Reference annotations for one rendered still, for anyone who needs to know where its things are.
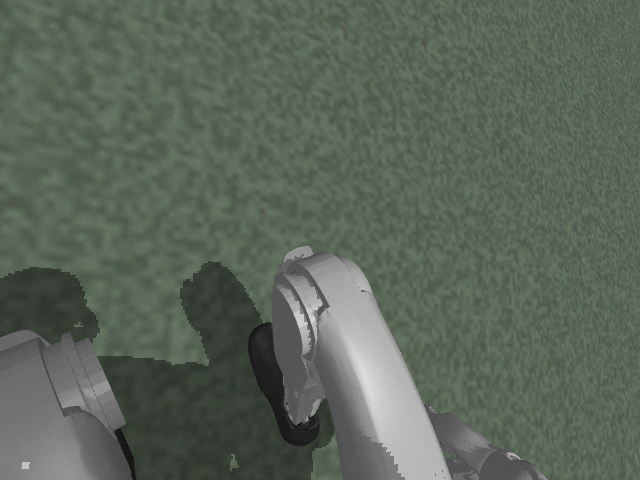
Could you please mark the right robot foot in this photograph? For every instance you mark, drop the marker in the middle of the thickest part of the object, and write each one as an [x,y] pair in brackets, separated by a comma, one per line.
[270,380]

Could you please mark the right robot arm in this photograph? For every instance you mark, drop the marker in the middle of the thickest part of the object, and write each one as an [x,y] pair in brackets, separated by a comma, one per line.
[504,464]

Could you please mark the right robot hand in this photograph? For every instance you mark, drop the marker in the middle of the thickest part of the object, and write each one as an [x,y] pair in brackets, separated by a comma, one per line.
[458,438]

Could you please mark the left robot foot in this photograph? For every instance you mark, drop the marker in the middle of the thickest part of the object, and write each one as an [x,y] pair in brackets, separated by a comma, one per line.
[126,451]

